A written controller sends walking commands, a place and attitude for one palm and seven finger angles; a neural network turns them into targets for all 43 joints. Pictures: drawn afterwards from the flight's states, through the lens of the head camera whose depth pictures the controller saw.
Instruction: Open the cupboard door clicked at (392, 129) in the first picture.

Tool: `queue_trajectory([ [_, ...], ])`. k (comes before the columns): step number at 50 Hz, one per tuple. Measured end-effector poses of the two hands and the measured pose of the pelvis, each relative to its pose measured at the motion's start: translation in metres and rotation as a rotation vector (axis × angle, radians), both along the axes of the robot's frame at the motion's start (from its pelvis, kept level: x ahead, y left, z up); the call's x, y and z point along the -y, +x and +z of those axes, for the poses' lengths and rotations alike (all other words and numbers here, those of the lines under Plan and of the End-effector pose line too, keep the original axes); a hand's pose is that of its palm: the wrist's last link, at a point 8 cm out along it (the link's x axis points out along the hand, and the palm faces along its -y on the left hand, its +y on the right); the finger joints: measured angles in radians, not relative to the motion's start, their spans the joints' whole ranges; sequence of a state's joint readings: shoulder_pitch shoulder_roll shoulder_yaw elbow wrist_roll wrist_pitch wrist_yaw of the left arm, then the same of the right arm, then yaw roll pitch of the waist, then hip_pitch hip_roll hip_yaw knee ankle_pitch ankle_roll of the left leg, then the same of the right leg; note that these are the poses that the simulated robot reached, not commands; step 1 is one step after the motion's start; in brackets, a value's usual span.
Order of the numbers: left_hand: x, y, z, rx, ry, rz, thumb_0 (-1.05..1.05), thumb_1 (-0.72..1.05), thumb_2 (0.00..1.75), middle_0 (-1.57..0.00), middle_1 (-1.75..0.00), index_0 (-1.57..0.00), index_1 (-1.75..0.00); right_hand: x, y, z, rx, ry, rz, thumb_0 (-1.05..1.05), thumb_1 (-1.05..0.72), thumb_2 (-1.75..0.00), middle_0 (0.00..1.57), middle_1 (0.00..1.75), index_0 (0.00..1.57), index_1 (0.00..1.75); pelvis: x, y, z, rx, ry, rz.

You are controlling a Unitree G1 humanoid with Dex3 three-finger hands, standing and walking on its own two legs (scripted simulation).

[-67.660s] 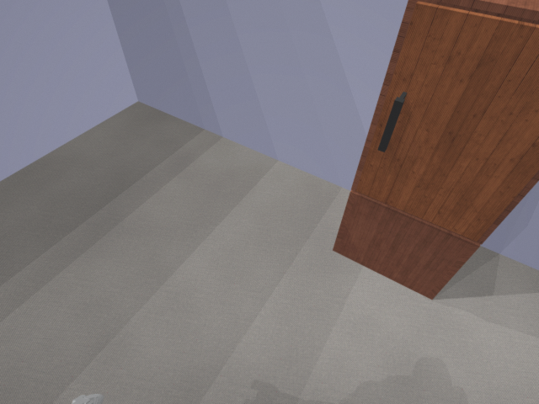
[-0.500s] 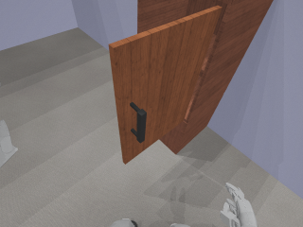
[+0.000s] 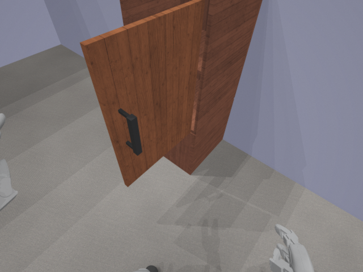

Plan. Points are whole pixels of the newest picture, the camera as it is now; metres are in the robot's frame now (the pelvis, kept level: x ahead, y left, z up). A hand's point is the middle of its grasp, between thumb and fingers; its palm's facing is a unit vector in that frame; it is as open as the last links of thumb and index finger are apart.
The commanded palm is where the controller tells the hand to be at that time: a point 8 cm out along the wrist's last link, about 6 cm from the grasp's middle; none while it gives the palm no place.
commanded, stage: stop stepping back and stand still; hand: left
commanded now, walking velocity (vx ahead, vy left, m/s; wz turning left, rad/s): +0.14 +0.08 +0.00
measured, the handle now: (130, 132) +0.50 +0.15 -0.02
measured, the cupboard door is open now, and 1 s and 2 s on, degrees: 88 88 88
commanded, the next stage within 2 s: let the arm hang, fingers relaxed in 0.84 s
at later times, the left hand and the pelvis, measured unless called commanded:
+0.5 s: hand out of the picture +0.15 +0.28 +0.17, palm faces +0.40 -0.78 -0.48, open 7.4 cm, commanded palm +0.10 +0.32 +0.19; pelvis -0.05 +0.02 +0.01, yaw -1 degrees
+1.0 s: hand out of the picture +0.14 +0.31 +0.10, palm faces +0.34 -0.81 -0.48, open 7.4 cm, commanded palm none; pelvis -0.06 +0.03 +0.01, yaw +2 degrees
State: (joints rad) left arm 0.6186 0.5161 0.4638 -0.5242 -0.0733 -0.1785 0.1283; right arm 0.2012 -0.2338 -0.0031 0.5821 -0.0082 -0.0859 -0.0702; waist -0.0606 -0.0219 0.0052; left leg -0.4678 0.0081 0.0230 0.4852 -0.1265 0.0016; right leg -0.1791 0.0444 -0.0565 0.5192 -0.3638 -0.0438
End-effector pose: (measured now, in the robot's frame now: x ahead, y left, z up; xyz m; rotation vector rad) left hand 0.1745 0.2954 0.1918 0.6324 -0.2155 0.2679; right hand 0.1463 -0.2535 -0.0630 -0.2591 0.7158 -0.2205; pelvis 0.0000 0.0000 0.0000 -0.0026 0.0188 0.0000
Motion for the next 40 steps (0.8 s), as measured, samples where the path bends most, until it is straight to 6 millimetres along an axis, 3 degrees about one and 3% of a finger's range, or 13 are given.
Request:
queue_trajectory([
  [4, -0.001, -0.025, -0.003, -0.008, -0.034, 0.07, 0.01, 0.88, 0.9, -0.21, -0.3, -0.22, -0.3, 0.011, -0.024, -0.006, -0.084, -0.01, -0.016, 0.01, -0.9, -0.9, 0.2, 0.3, 0.2, 0.3, 0.002, 0.0, 0.006, -0.01, 0.021, -0.021],
  [7, -0.007, -0.03, -0.007, 0.027, -0.077, 0.136, 0.01, 0.88, 0.9, -0.21, -0.3, -0.22, -0.3, 0.011, -0.034, -0.009, -0.117, -0.021, -0.017, 0.01, -0.9, -0.9, 0.2, 0.3, 0.2, 0.3, 0.001, 0.0, 0.009, -0.006, 0.029, -0.018],
  [11, -0.014, -0.024, -0.015, 0.074, -0.132, 0.16, 0.01, 0.88, 0.9, -0.21, -0.3, -0.21, -0.3, 0.001, -0.032, -0.015, -0.097, -0.022, -0.005, 0.01, -0.9, -0.9, 0.2, 0.3, 0.2, 0.3, -0.006, -0.007, 0.003, 0.009, 0.008, 0.007],
  [15, -0.011, -0.025, -0.012, 0.061, -0.115, 0.103, 0.01, 0.88, 0.9, -0.21, -0.3, -0.21, -0.3, -0.02, -0.025, -0.005, -0.019, 0.025, 0.003, 0.01, -0.9, -0.9, 0.2, 0.3, 0.2, 0.3, -0.01, -0.021, 0.005, 0.028, 0.015, -0.014],
  [19, -0.008, -0.039, -0.001, 0.055, -0.064, 0.032, 0.01, 0.88, 0.9, -0.21, -0.3, -0.21, -0.3, -0.041, -0.023, 0.006, 0.06, 0.067, 0.03, 0.01, -0.9, -0.9, 0.2, 0.3, 0.2, 0.3, -0.014, -0.034, 0.007, 0.03, -0.002, -0.015],
  [23, -0.018, -0.06, 0.003, 0.059, -0.052, 0.042, 0.01, 0.88, 0.9, -0.21, -0.3, -0.21, -0.3, -0.053, -0.029, 0.008, 0.068, 0.077, 0.058, 0.01, -0.9, -0.9, 0.2, 0.3, 0.2, 0.3, -0.018, -0.044, 0.008, 0.03, -0.017, -0.014],
  [31, -0.044, -0.084, -0.018, 0.025, -0.144, 0.172, 0.01, 0.88, 0.9, -0.21, -0.3, -0.21, -0.3, -0.061, -0.053, 0.001, -0.002, 0.043, 0.082, 0.01, -0.9, -0.9, 0.2, 0.3, 0.2, 0.3, -0.03, -0.059, 0.011, 0.039, -0.021, 0.003],
  [40, -0.038, -0.092, -0.011, 0.023, -0.111, 0.152, 0.01, 0.88, 0.9, -0.21, -0.3, -0.21, -0.3, -0.06, -0.062, -0.002, -0.014, 0.046, 0.089, 0.01, -0.9, -0.9, 0.2, 0.3, 0.2, 0.3, -0.029, -0.063, 0.012, 0.038, -0.022, 0.03],
])
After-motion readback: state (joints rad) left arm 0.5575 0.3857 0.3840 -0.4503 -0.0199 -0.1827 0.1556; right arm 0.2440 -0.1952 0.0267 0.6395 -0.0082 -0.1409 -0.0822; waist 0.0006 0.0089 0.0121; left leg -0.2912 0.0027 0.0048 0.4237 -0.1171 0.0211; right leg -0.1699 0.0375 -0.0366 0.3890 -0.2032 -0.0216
